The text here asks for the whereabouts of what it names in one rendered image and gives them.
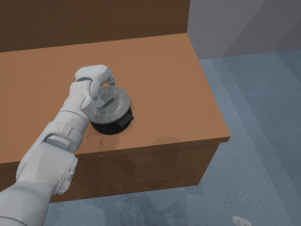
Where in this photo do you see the robot left hand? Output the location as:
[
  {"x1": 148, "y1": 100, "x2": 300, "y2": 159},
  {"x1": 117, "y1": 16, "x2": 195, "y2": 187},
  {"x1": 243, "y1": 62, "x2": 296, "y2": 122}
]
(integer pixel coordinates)
[{"x1": 74, "y1": 64, "x2": 116, "y2": 108}]

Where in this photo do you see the left robot forearm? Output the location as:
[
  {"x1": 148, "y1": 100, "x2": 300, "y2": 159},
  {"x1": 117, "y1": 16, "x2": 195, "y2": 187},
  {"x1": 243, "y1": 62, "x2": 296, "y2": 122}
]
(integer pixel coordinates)
[{"x1": 16, "y1": 75, "x2": 101, "y2": 182}]

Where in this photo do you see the robot right hand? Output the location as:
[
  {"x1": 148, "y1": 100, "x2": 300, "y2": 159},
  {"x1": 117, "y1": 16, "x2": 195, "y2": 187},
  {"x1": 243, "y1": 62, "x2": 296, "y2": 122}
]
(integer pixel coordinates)
[{"x1": 231, "y1": 216, "x2": 251, "y2": 226}]

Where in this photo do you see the lid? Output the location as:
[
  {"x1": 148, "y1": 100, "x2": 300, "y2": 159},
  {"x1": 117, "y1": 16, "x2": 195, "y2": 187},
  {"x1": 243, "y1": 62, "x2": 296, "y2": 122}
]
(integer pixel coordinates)
[{"x1": 90, "y1": 86, "x2": 131, "y2": 124}]

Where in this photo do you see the table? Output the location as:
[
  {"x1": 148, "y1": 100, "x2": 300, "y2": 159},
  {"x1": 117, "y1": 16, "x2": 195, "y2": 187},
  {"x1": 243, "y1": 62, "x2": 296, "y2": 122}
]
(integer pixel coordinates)
[{"x1": 0, "y1": 0, "x2": 230, "y2": 203}]

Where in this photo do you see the knob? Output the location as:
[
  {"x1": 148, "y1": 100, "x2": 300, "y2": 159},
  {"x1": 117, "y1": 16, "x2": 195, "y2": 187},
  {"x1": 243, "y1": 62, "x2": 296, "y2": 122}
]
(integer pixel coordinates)
[{"x1": 101, "y1": 91, "x2": 114, "y2": 107}]

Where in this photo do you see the left robot upper arm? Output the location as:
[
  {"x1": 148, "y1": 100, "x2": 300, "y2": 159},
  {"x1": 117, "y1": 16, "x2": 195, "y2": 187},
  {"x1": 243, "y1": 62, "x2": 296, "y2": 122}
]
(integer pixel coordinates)
[{"x1": 0, "y1": 141, "x2": 78, "y2": 226}]

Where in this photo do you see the pot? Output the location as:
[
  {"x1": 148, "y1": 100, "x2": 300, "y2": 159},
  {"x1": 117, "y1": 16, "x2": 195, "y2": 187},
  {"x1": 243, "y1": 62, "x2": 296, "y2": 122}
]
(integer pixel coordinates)
[{"x1": 90, "y1": 107, "x2": 134, "y2": 136}]

